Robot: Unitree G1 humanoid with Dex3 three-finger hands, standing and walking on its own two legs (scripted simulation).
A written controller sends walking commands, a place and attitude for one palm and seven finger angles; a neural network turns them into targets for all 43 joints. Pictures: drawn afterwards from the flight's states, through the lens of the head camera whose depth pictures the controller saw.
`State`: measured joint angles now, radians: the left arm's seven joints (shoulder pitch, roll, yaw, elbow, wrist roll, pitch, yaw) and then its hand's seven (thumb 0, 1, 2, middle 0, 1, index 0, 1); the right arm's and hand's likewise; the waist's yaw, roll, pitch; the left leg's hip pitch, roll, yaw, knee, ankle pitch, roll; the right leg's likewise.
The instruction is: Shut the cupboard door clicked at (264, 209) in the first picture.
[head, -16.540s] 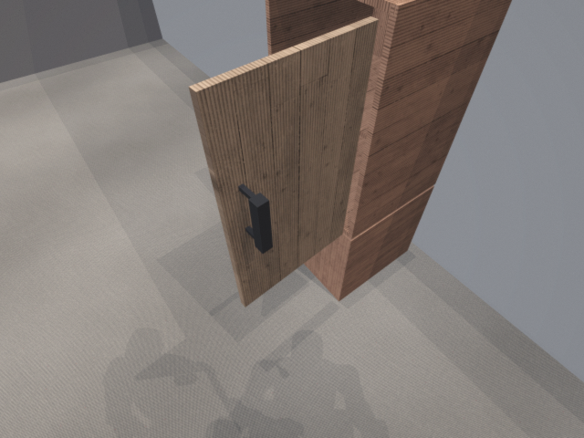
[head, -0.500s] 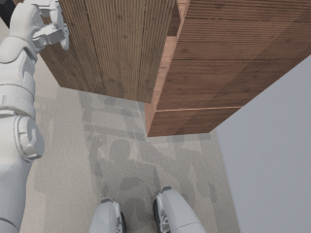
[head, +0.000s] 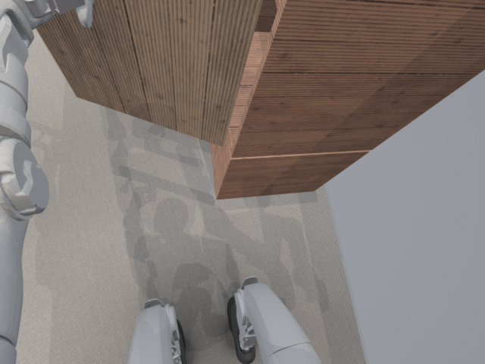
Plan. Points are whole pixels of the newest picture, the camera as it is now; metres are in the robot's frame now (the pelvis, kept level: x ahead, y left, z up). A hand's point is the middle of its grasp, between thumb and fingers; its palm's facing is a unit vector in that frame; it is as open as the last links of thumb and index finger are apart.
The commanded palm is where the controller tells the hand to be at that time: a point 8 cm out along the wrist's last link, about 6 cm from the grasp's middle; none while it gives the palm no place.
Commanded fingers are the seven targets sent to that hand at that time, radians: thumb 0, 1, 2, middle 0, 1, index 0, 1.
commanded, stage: pull the fist back off the door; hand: left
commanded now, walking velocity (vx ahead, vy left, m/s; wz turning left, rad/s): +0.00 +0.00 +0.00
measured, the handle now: out of the picture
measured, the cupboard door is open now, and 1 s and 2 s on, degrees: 66 62 62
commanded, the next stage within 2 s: draw the hand back to the body in 0.90 s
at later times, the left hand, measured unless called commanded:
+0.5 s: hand out of the picture +0.59 +0.09 +0.12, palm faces +0.06 -1.00 -0.03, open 3.1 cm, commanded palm +0.54 +0.13 +0.11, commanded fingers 0.00 0.90 0.90 -1.30 -1.50 -1.30 -1.50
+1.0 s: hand (97, 51) +0.52 +0.10 +0.11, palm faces +0.04 -1.00 -0.03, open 3.1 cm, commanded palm +0.49 +0.15 +0.11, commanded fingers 0.00 0.90 0.90 -1.30 -1.50 -1.30 -1.50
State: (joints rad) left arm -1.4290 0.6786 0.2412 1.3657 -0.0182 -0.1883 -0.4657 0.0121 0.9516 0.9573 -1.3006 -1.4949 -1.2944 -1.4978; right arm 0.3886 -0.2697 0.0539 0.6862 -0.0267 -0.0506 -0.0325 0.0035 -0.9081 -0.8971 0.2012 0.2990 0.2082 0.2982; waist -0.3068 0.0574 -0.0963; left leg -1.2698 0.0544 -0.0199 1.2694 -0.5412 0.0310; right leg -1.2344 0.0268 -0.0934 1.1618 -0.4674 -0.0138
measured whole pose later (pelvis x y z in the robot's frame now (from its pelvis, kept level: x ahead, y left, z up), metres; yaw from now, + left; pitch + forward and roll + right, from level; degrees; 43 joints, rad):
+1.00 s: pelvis +0.01 -0.01 +0.04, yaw +2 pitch +22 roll -1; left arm -0.92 0.27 0.25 1.16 -0.04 -0.47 0.03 0.01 0.90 0.90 -1.30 -1.49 -1.30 -1.50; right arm 0.32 -0.25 -0.01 0.63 -0.03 0.04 0.04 0.00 -0.91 -0.90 0.20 0.30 0.20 0.30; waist -0.17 0.04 -0.13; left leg -0.96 0.02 0.01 1.07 -0.49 0.01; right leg -0.96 0.00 -0.06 1.03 -0.45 -0.02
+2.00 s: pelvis +0.04 +0.00 +0.12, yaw +3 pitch -3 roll +0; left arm 0.24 0.30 0.18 -0.17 -0.07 -0.02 0.08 0.01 0.89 0.90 -0.74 -0.88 -0.74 -0.88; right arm 0.17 -0.21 0.06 0.57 0.02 -0.01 -0.08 0.01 -0.91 -0.90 0.20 0.30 0.21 0.30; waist 0.06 0.08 0.00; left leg -0.10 -0.02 0.02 0.41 -0.27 0.03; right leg -0.11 -0.02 -0.05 0.40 -0.25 0.00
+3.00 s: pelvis +0.03 +0.01 +0.12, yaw +2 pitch +1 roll -1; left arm 0.53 0.38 0.38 -0.39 -0.07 -0.14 0.12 0.01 0.89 0.89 -0.21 -0.30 -0.21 -0.30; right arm 0.19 -0.26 -0.02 0.59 0.02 0.02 -0.10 0.01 -0.91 -0.90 0.20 0.30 0.21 0.30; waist 0.01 0.06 -0.02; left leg -0.24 -0.02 0.04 0.50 -0.28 0.04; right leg -0.24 -0.02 -0.03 0.46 -0.24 0.02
